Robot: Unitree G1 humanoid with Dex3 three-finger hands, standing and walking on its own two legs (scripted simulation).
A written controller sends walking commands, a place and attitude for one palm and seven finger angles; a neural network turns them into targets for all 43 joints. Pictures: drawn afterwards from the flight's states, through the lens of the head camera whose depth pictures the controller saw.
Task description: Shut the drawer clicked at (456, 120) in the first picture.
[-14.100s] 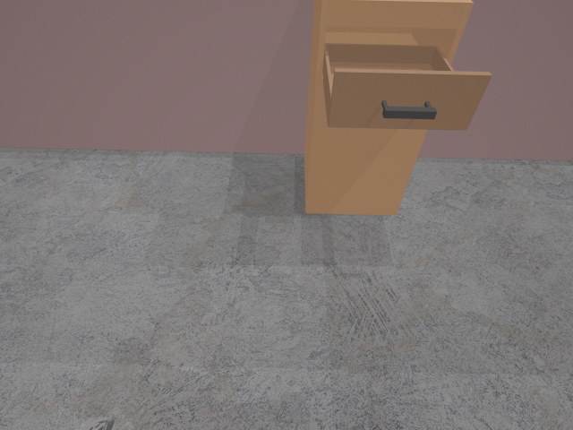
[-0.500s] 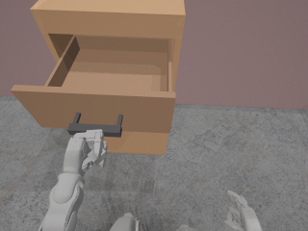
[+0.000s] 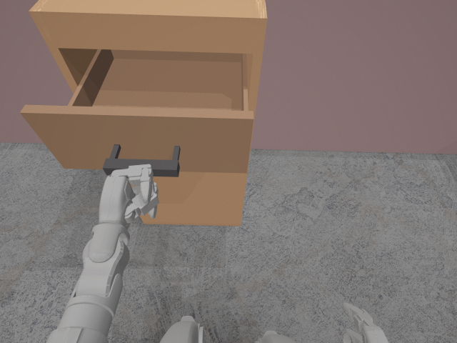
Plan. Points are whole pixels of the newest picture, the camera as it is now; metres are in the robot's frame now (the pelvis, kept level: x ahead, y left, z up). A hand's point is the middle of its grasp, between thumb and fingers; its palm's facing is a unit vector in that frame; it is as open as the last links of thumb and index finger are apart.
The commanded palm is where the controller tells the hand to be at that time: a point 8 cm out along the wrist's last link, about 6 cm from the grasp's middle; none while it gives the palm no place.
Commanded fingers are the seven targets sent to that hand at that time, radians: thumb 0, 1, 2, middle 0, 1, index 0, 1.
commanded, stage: push the drawer shut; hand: left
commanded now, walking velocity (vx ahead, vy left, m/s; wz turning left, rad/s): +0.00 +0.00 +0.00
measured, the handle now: (144, 158) +0.43 +0.17 +0.06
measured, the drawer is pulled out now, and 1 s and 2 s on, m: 0.19 0.06 0.00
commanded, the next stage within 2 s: pull the fist back off the drawer in 1.72 s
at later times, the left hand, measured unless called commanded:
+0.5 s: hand (159, 166) +0.41 +0.14 +0.05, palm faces -0.01 -1.00 -0.04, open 3.1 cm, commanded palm +0.41 +0.19 +0.06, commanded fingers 0.00 0.90 0.90 -1.40 -1.60 -1.40 -1.60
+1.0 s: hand (164, 140) +0.48 +0.14 +0.06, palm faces +0.00 -1.00 -0.03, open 3.2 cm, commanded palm +0.46 +0.19 +0.06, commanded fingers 0.00 0.90 0.90 -1.40 -1.60 -1.40 -1.60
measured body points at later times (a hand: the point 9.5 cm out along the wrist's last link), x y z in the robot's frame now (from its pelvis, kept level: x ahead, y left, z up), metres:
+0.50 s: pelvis +0.00 +0.00 +0.00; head +0.07 +0.00 +0.44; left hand +0.41 +0.19 +0.06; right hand +0.08 -0.26 -0.12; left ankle +0.05 +0.10 -0.68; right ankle -0.01 -0.10 -0.68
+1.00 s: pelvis +0.00 +0.00 -0.01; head +0.10 +0.01 +0.43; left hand +0.47 +0.19 +0.06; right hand +0.01 -0.26 -0.13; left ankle +0.05 +0.10 -0.68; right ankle -0.01 -0.10 -0.68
